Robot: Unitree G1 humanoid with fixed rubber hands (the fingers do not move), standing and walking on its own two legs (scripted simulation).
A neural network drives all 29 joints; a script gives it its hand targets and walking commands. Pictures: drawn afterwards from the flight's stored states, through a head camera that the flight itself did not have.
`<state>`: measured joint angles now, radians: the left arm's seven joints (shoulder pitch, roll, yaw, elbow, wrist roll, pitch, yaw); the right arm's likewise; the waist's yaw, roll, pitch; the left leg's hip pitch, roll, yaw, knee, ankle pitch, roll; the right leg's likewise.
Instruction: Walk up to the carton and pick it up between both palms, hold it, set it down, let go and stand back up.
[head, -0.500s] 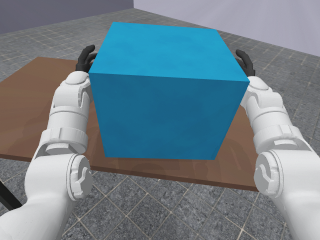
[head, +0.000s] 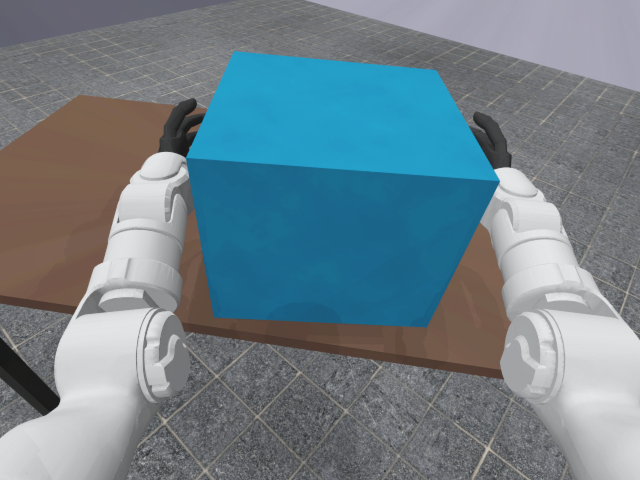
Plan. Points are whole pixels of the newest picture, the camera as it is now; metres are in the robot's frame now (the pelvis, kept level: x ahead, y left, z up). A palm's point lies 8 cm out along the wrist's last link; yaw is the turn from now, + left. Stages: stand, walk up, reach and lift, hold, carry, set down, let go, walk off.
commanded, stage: set down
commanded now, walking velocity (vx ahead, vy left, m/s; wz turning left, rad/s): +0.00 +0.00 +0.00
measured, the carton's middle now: (329, 188) +0.47 +0.02 +0.16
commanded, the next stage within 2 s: none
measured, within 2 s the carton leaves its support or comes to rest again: rests again in 1.18 s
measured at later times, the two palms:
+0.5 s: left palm (179, 176) +0.44 +0.21 +0.19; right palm (476, 193) +0.45 -0.17 +0.18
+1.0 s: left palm (183, 190) +0.43 +0.21 +0.17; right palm (475, 208) +0.44 -0.17 +0.16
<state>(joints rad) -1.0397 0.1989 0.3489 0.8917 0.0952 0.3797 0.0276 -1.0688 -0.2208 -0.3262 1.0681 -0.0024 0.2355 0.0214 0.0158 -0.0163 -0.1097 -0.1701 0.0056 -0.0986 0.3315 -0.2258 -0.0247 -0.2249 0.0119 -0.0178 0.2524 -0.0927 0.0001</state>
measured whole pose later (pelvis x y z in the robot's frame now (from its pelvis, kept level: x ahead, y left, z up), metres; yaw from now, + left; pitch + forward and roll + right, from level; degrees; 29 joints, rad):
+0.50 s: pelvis +0.00 +0.01 +0.00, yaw +0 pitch +6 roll -1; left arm -1.02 0.17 0.39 0.91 0.13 0.30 0.01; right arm -1.00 -0.18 -0.44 1.01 -0.15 0.17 0.07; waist 0.02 -0.02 -0.11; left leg -0.21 -0.01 -0.10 0.33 -0.22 -0.01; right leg -0.26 0.00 -0.02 0.24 -0.08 0.01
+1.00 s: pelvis +0.00 +0.01 +0.00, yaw +0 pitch +7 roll -1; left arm -0.98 0.12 0.44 0.90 0.16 0.25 0.01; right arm -0.94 -0.15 -0.52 0.97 -0.23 0.12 0.11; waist 0.03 -0.01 -0.10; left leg -0.22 -0.01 -0.09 0.33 -0.21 -0.01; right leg -0.28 0.00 -0.02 0.25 -0.09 0.01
